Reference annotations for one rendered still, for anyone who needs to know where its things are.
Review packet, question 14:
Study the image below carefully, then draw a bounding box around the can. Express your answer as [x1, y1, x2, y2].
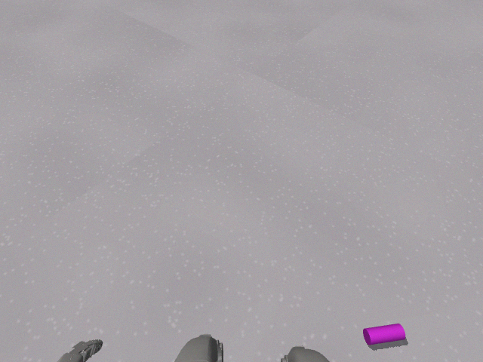
[363, 324, 405, 345]

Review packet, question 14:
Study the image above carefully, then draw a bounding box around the left robot hand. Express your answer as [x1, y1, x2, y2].
[58, 339, 103, 362]

